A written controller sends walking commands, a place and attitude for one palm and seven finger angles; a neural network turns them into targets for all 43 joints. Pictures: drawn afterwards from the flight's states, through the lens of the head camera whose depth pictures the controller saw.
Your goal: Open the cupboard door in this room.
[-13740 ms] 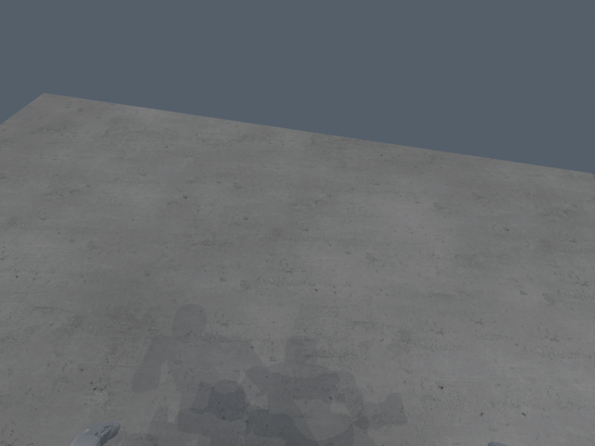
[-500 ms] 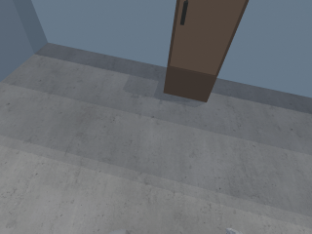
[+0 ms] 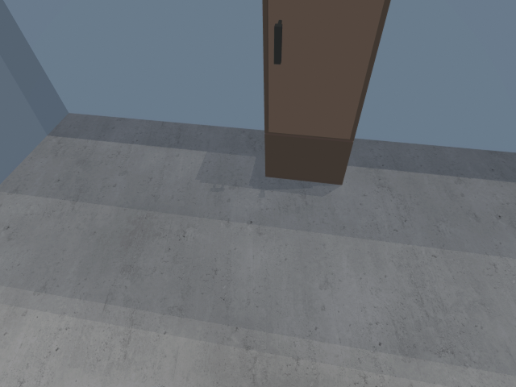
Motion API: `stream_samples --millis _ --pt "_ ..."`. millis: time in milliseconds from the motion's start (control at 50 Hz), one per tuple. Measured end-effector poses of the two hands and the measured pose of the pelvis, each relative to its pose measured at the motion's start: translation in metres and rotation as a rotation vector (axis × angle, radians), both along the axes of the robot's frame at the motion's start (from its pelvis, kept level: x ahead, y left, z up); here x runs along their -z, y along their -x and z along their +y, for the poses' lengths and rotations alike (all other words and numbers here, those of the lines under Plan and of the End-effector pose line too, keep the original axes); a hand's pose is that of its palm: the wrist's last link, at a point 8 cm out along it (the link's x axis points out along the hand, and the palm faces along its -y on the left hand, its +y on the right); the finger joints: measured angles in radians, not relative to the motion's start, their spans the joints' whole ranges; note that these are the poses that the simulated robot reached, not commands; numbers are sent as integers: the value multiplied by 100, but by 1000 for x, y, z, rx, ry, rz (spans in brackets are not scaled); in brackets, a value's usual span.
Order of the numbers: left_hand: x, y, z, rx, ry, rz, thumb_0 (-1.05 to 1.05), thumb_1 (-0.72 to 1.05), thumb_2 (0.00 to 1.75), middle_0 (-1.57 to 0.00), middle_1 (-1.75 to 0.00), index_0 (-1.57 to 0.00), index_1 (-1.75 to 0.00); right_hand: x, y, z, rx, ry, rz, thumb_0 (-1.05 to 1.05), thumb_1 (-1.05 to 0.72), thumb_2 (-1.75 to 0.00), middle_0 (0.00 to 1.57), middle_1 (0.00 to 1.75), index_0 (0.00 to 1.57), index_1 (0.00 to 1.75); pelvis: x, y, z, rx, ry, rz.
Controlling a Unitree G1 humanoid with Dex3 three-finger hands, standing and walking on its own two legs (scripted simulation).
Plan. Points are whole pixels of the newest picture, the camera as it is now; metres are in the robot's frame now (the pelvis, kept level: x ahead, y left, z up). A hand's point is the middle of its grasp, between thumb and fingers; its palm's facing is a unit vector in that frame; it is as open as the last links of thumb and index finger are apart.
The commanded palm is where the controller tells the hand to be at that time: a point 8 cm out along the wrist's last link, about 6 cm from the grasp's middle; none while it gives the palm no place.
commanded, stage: stand and wait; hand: left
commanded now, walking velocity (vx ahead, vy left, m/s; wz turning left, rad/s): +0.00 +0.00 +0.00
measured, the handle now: (278, 42) +1.18 -0.06 -0.01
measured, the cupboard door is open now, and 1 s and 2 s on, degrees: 0 0 0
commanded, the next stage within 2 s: look at it before walking up in 0.48 s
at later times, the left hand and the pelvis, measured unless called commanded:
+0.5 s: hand out of the picture -0.01 +0.18 -0.17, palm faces +0.03 -0.98 -0.17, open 7.3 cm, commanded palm none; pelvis +0.02 +0.02 +0.01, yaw -1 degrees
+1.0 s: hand out of the picture +0.03 +0.19 -0.17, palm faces +0.01 -0.98 -0.19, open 7.3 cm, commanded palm none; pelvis +0.03 +0.02 +0.01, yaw -2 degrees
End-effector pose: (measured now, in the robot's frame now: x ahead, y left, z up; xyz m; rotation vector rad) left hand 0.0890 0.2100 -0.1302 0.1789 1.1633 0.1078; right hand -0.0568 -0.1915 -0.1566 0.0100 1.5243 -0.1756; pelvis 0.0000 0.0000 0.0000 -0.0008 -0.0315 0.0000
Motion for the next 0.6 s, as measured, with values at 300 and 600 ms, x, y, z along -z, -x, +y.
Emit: stream_samples --millis 300,600 --pt "4 55 29 -83 -9 171 0 93 90 -20 -30 -20 -30 -16 -63 -11 -80 71 -122 1 -92 -90 20 30 20 30 -9 -18 11 15 -2 2" --pt "8 106 12 -97 45 339 1 91 90 -20 -30 -20 -30 -16 -63 4 -75 59 -82 0 -91 -90 20 30 20 30 -10 -27 19 26 -2 7"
